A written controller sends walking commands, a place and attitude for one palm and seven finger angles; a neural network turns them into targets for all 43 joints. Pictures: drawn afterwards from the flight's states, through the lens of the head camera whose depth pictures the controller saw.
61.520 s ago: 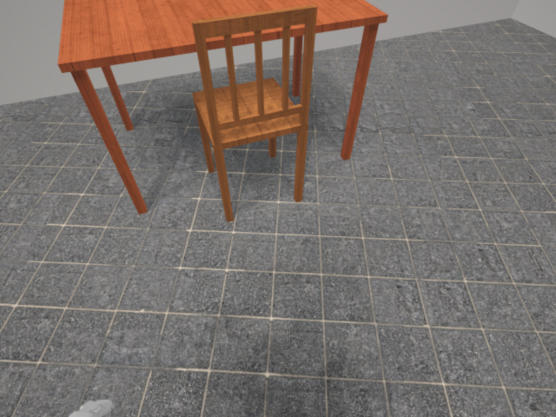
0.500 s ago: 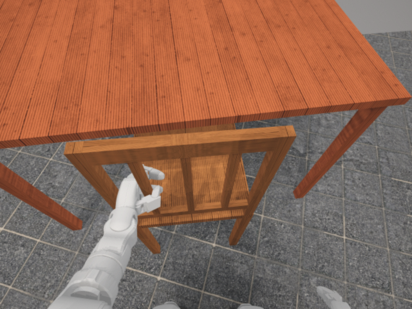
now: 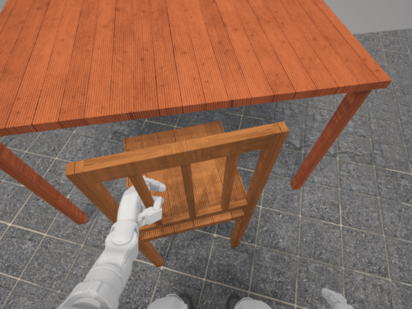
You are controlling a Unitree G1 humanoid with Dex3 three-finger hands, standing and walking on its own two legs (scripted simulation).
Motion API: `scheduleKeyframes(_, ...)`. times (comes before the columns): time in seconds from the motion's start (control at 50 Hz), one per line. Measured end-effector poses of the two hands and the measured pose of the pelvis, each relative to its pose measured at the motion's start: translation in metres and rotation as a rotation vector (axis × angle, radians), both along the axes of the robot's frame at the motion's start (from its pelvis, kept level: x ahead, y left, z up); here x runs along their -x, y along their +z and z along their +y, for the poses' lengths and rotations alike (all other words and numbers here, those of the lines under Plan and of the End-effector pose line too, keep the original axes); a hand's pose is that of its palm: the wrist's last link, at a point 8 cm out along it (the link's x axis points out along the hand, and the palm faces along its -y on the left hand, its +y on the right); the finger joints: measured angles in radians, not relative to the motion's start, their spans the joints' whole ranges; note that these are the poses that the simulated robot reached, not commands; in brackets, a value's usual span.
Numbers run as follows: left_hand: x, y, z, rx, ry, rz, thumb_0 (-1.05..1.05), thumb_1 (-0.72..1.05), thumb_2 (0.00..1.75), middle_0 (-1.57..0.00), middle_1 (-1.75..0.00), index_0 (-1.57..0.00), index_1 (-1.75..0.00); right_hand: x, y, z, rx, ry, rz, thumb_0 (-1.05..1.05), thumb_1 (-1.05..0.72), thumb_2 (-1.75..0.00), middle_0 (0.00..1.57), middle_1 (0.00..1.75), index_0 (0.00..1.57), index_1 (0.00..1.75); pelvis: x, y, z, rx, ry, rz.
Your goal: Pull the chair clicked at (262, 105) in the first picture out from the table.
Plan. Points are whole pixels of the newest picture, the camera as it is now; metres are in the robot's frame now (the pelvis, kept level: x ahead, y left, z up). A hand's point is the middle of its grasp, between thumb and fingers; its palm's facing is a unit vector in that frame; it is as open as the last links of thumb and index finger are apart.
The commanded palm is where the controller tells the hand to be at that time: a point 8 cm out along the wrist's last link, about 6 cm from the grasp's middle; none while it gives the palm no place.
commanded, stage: step backward, pulling the chair out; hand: left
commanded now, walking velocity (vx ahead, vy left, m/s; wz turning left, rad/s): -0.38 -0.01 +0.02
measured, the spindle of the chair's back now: (189, 192) +0.37 +0.05 -0.08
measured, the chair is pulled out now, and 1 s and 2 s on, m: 0.05 0.14 0.36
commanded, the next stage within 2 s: none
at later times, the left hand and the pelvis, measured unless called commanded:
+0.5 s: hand (153, 224) +0.29 +0.12 -0.07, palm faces -0.02 -0.99 -0.16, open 5.2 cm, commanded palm +0.27 +0.18 -0.07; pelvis -0.04 +0.01 -0.01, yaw +2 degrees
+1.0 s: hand (150, 255) +0.23 +0.12 -0.07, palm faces -0.04 -0.99 -0.14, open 5.1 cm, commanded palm +0.21 +0.17 -0.07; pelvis -0.10 +0.01 -0.01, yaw +1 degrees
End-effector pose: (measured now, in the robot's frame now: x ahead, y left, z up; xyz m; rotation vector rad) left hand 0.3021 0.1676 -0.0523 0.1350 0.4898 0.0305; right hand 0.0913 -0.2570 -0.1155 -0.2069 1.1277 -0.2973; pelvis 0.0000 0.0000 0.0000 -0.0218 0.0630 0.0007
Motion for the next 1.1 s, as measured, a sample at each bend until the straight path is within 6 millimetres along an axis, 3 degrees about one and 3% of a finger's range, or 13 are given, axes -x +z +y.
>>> scheduleKeyframes(0.14, 0.012, 0.0, 0.005, -0.014, -0.024, -0.015, 0.03, 0.72, 0.8, -0.34, -1.18, -0.49, -1.44, 0.016, -0.001, 0.005, 0.013, 0.017, -0.021, 0.01, -0.9, -0.9, 0.21, 0.3, 0.21, 0.3, 0.014, -0.004, 0.005, -0.014, -0.002, -0.011)
scheduleKeyframes(0.32, 0.023, -0.001, 0.005, -0.041, 0.001, -0.038, 0.03, 0.69, 0.83, -0.37, -1.21, -0.49, -1.44, 0.023, -0.017, 0.01, -0.036, 0.036, -0.052, 0.01, -0.9, -0.9, 0.21, 0.3, 0.21, 0.3, 0.031, -0.014, -0.004, -0.023, 0.003, -0.038)
scheduleKeyframes(0.54, 0.032, -0.001, 0.008, -0.018, -0.039, -0.028, 0.03, 0.71, 0.79, -0.32, -1.25, -0.49, -1.44, 0.045, -0.005, 0.006, 0.028, 0.038, -0.019, 0.01, -0.9, -0.9, 0.21, 0.3, 0.21, 0.3, 0.045, -0.009, 0.015, -0.032, 0.012, -0.022)
scheduleKeyframes(0.68, 0.041, -0.001, 0.008, -0.029, -0.039, -0.038, 0.02, 0.7, 0.8, -0.33, -1.25, -0.49, -1.44, 0.047, -0.011, 0.019, -0.037, 0.047, -0.033, 0.01, -0.9, -0.9, 0.21, 0.3, 0.21, 0.3, 0.055, -0.01, 0.005, -0.018, -0.015, -0.038)
scheduleKeyframes(0.78, 0.054, -0.001, 0.003, -0.034, -0.005, -0.038, 0.02, 0.7, 0.81, -0.34, -1.24, -0.49, -1.44, 0.053, -0.015, 0.017, -0.073, 0.031, -0.058, 0.01, -0.9, -0.9, 0.21, 0.3, 0.21, 0.3, 0.067, -0.011, -0.005, -0.016, -0.005, -0.038)
scheduleKeyframes(0.94, 0.082, 0.0, 0.002, -0.006, -0.018, -0.023, 0.02, 0.71, 0.79, -0.29, -1.26, -0.49, -1.44, 0.076, -0.005, 0.004, 0.017, 0.069, -0.043, 0.01, -0.9, -0.9, 0.21, 0.3, 0.21, 0.3, 0.091, -0.009, 0.009, -0.023, 0.039, -0.017)
scheduleKeyframes(1.1, 0.112, 0.0, 0.009, -0.002, -0.027, -0.011, 0.02, 0.71, 0.79, -0.28, -1.26, -0.49, -1.44, 0.1, -0.002, 0.019, -0.01, 0.089, -0.014, 0.01, -0.91, -0.9, 0.2, 0.3, 0.2, 0.3, 0.107, -0.003, 0.008, -0.003, 0.024, -0.028)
